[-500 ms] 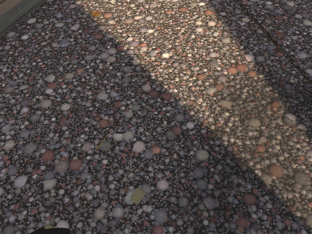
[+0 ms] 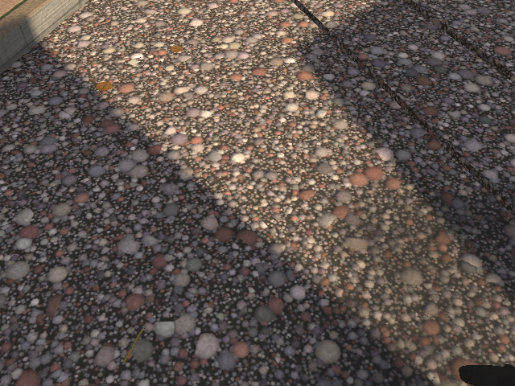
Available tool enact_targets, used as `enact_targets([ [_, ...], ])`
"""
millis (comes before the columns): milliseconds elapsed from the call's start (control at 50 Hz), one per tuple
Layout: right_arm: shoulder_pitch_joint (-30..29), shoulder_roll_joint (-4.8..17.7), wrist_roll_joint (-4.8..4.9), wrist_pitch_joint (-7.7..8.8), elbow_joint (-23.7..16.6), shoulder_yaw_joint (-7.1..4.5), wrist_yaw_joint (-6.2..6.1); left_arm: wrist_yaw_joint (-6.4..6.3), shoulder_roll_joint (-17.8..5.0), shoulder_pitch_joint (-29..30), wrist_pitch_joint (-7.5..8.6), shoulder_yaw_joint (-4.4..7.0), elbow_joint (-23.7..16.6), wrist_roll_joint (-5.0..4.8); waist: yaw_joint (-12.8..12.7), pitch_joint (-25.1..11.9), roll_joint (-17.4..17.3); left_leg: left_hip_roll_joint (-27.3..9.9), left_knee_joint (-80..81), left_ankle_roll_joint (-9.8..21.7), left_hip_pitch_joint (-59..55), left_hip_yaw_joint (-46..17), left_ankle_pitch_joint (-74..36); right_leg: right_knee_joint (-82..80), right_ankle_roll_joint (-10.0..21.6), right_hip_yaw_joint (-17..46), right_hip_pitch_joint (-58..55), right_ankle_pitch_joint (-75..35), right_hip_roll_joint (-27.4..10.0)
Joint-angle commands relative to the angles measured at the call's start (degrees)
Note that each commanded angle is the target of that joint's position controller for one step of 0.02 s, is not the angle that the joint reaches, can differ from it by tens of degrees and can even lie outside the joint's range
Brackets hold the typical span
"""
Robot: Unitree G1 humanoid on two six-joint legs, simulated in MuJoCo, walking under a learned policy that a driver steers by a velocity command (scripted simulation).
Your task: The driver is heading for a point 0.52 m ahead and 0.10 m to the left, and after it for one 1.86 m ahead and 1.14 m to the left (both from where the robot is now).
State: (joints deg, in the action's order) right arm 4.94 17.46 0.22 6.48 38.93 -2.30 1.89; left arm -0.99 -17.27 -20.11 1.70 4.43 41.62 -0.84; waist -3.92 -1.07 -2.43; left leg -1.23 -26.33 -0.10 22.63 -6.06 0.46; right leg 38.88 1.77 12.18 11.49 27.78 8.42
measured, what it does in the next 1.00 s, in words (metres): goes down: right foot, then left foot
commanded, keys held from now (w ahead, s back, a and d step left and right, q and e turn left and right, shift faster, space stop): w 0.36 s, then w+q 0.24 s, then q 0.40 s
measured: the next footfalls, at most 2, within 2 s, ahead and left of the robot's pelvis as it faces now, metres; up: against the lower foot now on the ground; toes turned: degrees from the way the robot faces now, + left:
right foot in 0.52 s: +0.42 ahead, -0.11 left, +0.00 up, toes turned +1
left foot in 0.96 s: +0.57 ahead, +0.15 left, +0.00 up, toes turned +15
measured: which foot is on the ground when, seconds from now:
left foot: down 0.00-0.54, up 0.56-0.94, down 0.96-1.00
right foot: down 0.00-0.00, up 0.02-0.50, down 0.52-0.96, up 0.98-1.00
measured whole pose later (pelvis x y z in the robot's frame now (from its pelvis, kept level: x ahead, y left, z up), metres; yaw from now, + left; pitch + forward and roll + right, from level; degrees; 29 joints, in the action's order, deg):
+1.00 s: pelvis +0.45 +0.03 -0.02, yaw +15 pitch +2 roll -3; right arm 7.8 17.4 -0.4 -0.1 36.3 -4.2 1.5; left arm -1.1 -17.1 -10.0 1.6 4.3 47.2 -0.3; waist -1.3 3.6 -0.6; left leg -0.5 -33.6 3.0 28.2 0.2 7.6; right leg 41.5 -1.9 -10.3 11.5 27.9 -3.2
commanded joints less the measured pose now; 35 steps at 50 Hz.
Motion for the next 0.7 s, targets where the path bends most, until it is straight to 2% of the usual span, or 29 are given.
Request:
enact_targets([
  [20, 12.8, 8.8, -0.88, 0.98, 0.4, -3.22, -0.49, 0.73, 0.8, -4.6, 0.8, -0.63, -1.5, 0.37, 5.6, -6.7, -4.4, -11.0, -2.6, 5.1, -25.5, -9.3, 0.9, 21.4, 3.4, 3.5, 16.7, 8.8, -4.4],
  [40, 18.7, 13.6, -0.77, 0.44, 1.9, -4.27, -0.29, 0.91, 0.9, -10.9, 1.82, -1.09, -2.3, -0.65, 3.9, -10.2, -14.3, -21.3, 2.8, 13.4, -36.0, -31.5, 10.1, 36.5, 0.5, -0.9, 31.4, 12.5, -0.4],
  [60, 21.0, 13.1, 0.89, -0.29, 4.0, -4.8, 0.39, 0.48, -3.8, -7.8, 2.27, -0.41, -3.2, -2.21, 5.9, -6.8, -13.3, -23.1, 9.6, 15.9, -35.9, -41.9, 33.8, 40.3, -0.5, -2.4, 42.0, 7.0, -3.9],
  [80, 18.5, 8.9, 0.72, -0.53, 3.0, -3.64, 0.29, -0.17, -7.2, 1.1, 2.07, 0.38, -4.0, -2.06, 8.3, 0.2, -6.4, -19.9, 11.6, 13.5, -30.4, -36.3, 38.2, 41.5, -0.3, -2.5, 44.1, 1.2, -6.6],
  [100, 15.3, 7.0, -0.23, -0.7, 2.3, -2.71, 0.03, -0.57, -7.1, 5.5, 1.77, 0.49, -4.7, -0.85, 8.0, 3.4, -2.1, -16.8, 11.9, 11.6, -24.6, -29.3, 33.4, 39.7, 0.0, -3.9, 42.8, -4.2, -8.4],
  [120, 12.5, 6.2, -0.96, -0.66, 1.9, -2.08, -0.12, -0.57, -6.4, 6.3, 1.74, 0.37, -5.1, 0.04, 6.4, 4.7, -3.5, -14.9, 12.6, 11.8, -19.7, -25.3, 27.4, 35.4, -0.2, -4.5, 40.2, -8.1, -10.6],
  [140, 10.6, 5.0, -1.08, -0.51, 1.9, -1.59, -0.45, -0.3, -5.7, 5.8, 1.8, 0.4, -5.0, 0.44, 5.0, 4.8, -5.2, -12.8, 13.6, 11.3, -16.0, -21.3, 21.5, 31.2, -0.5, -4.9, 36.4, -10.5, -12.5],
  [160, 10.7, 4.4, -1.12, -0.31, 2.2, -1.35, -0.68, -0.12, -4.6, 5.4, 1.87, 0.24, -4.7, 0.7, 4.6, 3.9, -6.5, -11.2, 14.3, 11.0, -14.5, -18.0, 16.3, 29.8, -0.8, -6.2, 33.9, -11.7, -13.0],
  [180, 11.2, 4.4, -1.04, -0.07, 2.6, -1.32, -0.84, 0.07, -4.3, 4.9, 2.12, 0.37, -4.4, 0.62, 4.2, 2.9, -5.9, -9.8, 14.7, 11.0, -14.4, -14.9, 11.1, 26.8, -1.2, -6.5, 32.5, -15.4, -13.3],
  [200, 12.3, 5.0, -0.78, 0.06, 3.2, -1.49, -1.03, 0.18, -3.6, 5.8, 2.3, 0.14, -4.7, 0.83, 4.6, 2.3, -5.8, -10.0, 14.7, 11.5, -15.5, -13.1, 4.3, 25.1, -1.8, -7.4, 33.2, -17.1, -13.4],
  [240, 14.4, 5.4, -0.11, -0.46, 4.7, -1.65, -1.6, 0.35, -1.8, 9.7, 2.48, -0.5, -6.0, 1.15, 5.7, 2.1, -3.2, -9.4, 15.2, 11.4, -16.8, -8.4, -4.9, 14.3, -3.2, -8.5, 32.4, -22.0, -13.4],
  [300, 17.7, 5.8, 0.62, -1.23, 6.9, -1.55, -2.14, 1.09, 0.9, 15.3, 2.91, -1.58, -7.5, 0.75, 7.6, 2.1, -3.0, -7.9, 15.8, 10.2, -17.3, -3.7, -7.8, 1.2, -3.7, -10.4, 27.5, -29.9, -11.8],
  [380, 22.1, 6.1, 0.99, -2.04, 9.3, -1.45, -2.33, 2.47, 0.7, 22.0, 3.57, -1.7, -9.3, -0.06, 9.7, 4.7, -1.9, -9.9, 15.8, 10.5, -19.6, -4.2, -6.1, -6.8, -2.8, -11.0, 24.5, -33.0, -10.1],
  [440, 23.5, 6.8, 1.01, -3.26, 10.3, -1.69, -2.77, 3.48, -0.5, 24.7, 4.5, -1.38, -10.7, -0.15, 8.7, 5.3, -2.1, -12.0, 12.2, 10.3, -24.2, -7.0, -10.1, -10.9, -1.1, -10.4, 23.3, -27.7, -9.0],
  [460, 23.1, 7.6, 1.03, -3.56, 10.4, -1.98, -2.93, 3.54, -1.3, 23.6, 4.69, -1.06, -10.5, -0.11, 7.5, 4.5, -2.7, -12.3, 10.6, 9.9, -24.6, -7.5, -13.5, -12.0, -0.4, -10.5, 20.0, -25.6, -8.5],
  [480, 22.1, 8.3, 1.04, -3.74, 10.2, -2.18, -2.97, 3.35, -2.9, 20.2, 4.84, -0.34, -9.7, 0.01, 5.2, 2.2, -3.3, -11.6, 6.9, 9.1, -23.9, -7.0, -21.0, -13.2, 0.8, -11.4, 13.2, -24.4, -7.5],
  [500, 20.9, 8.3, 0.93, -3.75, 9.7, -2.02, -2.89, 2.82, -5.3, 12.6, 4.91, 0.86, -7.7, 0.32, 1.0, -2.9, -3.1, -8.8, -0.8, 7.7, -20.7, -5.0, -26.1, -14.2, 2.6, -11.9, 0.7, -26.2, -7.5],
  [520, 18.7, 6.8, 0.06, -3.33, 7.7, -1.34, -2.74, 2.06, -9.0, 1.6, 4.84, 1.98, -5.8, 1.42, -4.1, -11.7, -0.8, -5.9, -15.1, 5.8, -9.4, -3.5, -17.2, -9.8, 6.3, -4.8, -18.5, -30.0, -15.5],
  [540, 26.4, -0.4, 0.15, -2.28, 6.9, 0.81, -2.46, 1.72, -13.7, -4.6, 4.07, 3.18, -4.2, 1.78, -2.6, -22.2, 13.8, 2.8, -36.9, 1.8, 12.3, 1.7, 16.0, -10.8, 14.7, 17.9, -41.0, -25.6, -31.3],
  [560, 26.4, 3.5, 1.31, -1.55, 8.0, -0.09, -2.23, 1.7, -8.6, -5.7, 3.45, 2.12, -3.5, 0.97, -3.6, -24.1, 15.1, 2.2, -45.2, 1.2, 18.5, -2.8, 32.8, -16.3, 16.2, 27.2, -39.0, -17.4, -33.9],
  [580, 20.6, 7.5, 2.53, -1.56, 6.5, -1.62, -2.25, 1.41, -6.0, -1.9, 3.18, 1.15, -3.3, 0.68, -3.2, -12.7, 11.3, -0.5, -47.6, 1.0, 22.1, -2.3, 28.8, -18.7, 13.5, 18.8, -30.1, -15.7, -31.1],
  [600, 16.8, 7.0, 2.32, -1.75, 5.6, -1.72, -2.42, 1.35, -4.4, 2.1, 3.18, 0.63, -3.3, 0.69, -1.6, -6.7, 8.3, -2.9, -45.7, 0.8, 21.3, -0.6, 24.0, -20.9, 11.6, 11.5, -21.4, -17.3, -28.3],
  [620, 14.8, 6.0, 1.57, -2.29, 5.2, -1.89, -2.66, 1.66, -2.8, 6.1, 3.37, 0.09, -3.0, 1.03, 0.5, -1.6, 6.7, -3.8, -42.9, 0.3, 19.1, 0.1, 21.6, -23.4, 10.8, 6.3, -13.1, -24.5, -26.0],
  [640, 15.6, 4.9, 1.14, -3.31, 5.6, -2.17, -2.89, 1.89, -1.5, 9.0, 3.86, -0.28, -3.0, 1.62, 3.0, 0.5, 7.6, -4.9, -41.2, -0.2, 15.0, -0.2, 20.1, -25.0, 9.9, 1.1, -7.0, -32.5, -24.2],
  [660, 17.5, 3.2, 1.17, -4.31, 5.9, -2.06, -3.01, 2.08, -1.4, 11.3, 4.19, -0.13, -2.7, 1.85, 4.9, 1.3, 8.3, -4.9, -40.3, -0.9, 11.6, 0.3, 19.8, -26.0, 9.8, -2.7, -2.7, -39.4, -23.5],
  [700, 17.9, 1.8, 0.72, -5.68, 4.8, -2.12, -3.16, 2.07, -2.7, 13.8, 4.84, 0.34, -2.0, 1.92, 6.8, 1.8, 8.1, -4.6, -37.5, -2.2, 10.2, 1.5, 17.6, -26.7, 10.4, -8.7, 1.3, -50.3, -23.5],
])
